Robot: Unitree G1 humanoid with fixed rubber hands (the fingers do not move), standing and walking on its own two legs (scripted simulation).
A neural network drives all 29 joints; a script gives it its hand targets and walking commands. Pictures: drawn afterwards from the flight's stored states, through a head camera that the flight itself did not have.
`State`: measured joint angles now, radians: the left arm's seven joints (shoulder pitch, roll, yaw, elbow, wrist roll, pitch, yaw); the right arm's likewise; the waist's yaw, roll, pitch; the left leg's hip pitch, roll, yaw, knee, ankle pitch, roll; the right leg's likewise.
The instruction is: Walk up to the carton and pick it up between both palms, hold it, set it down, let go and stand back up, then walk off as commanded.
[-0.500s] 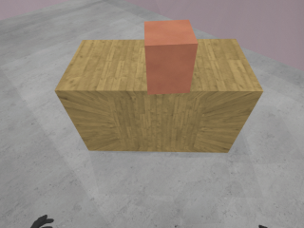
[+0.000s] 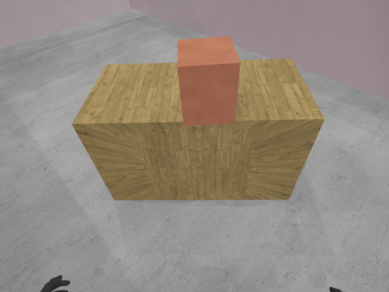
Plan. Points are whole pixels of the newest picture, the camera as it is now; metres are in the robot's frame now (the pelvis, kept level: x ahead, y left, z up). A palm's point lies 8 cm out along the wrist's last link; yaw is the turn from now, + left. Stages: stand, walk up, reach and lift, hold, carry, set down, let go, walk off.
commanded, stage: stand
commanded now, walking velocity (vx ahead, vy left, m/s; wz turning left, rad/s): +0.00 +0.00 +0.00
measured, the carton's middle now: (206, 82) +0.86 -0.02 -0.01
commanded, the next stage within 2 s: none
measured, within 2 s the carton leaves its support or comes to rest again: neither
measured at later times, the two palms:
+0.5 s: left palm out of the picture +0.13 +0.32 -0.05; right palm out of the picture +0.12 -0.29 -0.11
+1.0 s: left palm out of the picture +0.13 +0.32 -0.05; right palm out of the picture +0.12 -0.29 -0.10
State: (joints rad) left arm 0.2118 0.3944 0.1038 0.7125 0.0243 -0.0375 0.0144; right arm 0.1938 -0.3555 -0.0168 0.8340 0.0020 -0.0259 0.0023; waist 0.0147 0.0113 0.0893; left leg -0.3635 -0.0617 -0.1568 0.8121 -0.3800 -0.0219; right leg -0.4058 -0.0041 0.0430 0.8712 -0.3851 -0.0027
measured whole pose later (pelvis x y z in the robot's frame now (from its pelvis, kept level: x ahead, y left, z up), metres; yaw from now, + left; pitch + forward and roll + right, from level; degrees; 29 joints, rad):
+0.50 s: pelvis +0.01 -0.01 +0.00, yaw +0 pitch -4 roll +3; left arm 0.21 0.39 0.10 0.71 0.02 -0.04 0.01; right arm 0.19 -0.36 -0.02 0.83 0.00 -0.02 0.00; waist 0.01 0.01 0.08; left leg -0.35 -0.06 -0.16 0.77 -0.36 -0.03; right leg -0.41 -0.01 0.04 0.86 -0.39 -0.01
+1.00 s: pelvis +0.01 +0.00 +0.00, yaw +0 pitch -4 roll +2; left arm 0.21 0.39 0.10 0.71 0.02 -0.04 0.01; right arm 0.19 -0.36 -0.02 0.83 0.00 -0.02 0.01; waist 0.01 0.00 0.07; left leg -0.35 -0.06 -0.16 0.77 -0.36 -0.03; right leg -0.40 -0.01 0.04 0.84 -0.38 -0.01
